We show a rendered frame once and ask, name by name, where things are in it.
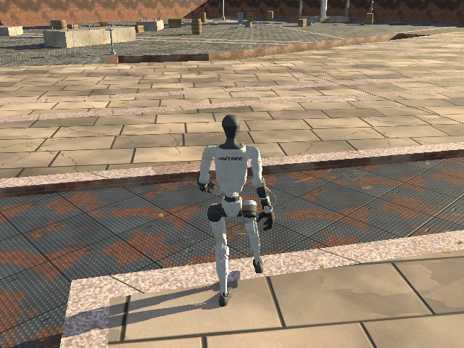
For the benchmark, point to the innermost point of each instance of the right robot thigh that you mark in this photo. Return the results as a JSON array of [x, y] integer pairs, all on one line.
[[249, 209]]

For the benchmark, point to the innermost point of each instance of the robot left forearm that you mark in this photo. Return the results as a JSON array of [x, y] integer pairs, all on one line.
[[201, 185]]

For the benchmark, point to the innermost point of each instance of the left robot hand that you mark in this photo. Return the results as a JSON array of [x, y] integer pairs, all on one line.
[[210, 186]]

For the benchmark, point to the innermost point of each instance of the robot left foot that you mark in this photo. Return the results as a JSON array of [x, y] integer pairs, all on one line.
[[223, 301]]

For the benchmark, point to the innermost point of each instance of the right robot upper arm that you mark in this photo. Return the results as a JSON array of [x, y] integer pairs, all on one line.
[[256, 164]]

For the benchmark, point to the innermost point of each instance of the robot right forearm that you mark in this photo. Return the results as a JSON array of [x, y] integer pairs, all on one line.
[[264, 198]]

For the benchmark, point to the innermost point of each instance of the left robot upper arm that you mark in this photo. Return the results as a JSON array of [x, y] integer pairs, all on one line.
[[207, 155]]

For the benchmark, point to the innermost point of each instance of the right robot hand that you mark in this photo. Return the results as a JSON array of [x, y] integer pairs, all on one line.
[[269, 221]]

